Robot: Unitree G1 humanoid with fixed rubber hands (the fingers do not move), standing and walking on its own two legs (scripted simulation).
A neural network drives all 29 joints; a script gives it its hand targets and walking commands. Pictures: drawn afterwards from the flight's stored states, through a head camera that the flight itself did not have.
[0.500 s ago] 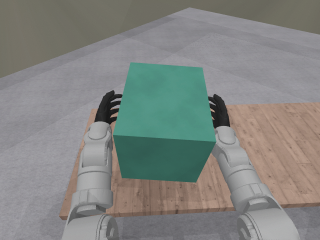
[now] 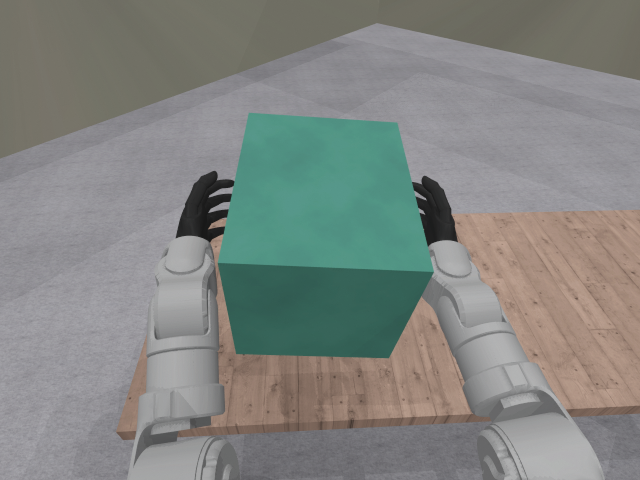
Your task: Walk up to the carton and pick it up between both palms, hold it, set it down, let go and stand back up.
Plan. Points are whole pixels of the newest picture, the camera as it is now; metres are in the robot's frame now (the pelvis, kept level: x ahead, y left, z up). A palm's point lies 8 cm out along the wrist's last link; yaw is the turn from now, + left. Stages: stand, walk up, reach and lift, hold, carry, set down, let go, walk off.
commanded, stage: reach and lift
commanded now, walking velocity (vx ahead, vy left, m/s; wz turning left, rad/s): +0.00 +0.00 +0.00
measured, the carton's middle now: (318, 235) +0.40 -0.01 +0.12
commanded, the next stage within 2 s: hold in 0.94 s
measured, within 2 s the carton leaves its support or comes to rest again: neither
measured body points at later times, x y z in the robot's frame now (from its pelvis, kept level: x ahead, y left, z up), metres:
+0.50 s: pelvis +0.00 +0.00 +0.00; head -0.04 +0.02 +0.45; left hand +0.37 +0.15 +0.18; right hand +0.37 -0.16 +0.16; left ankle +0.01 +0.13 -0.75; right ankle -0.01 -0.11 -0.75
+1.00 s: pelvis -0.01 +0.00 +0.00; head -0.05 +0.02 +0.45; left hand +0.35 +0.15 +0.19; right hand +0.36 -0.15 +0.18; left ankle +0.01 +0.13 -0.75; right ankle -0.01 -0.11 -0.75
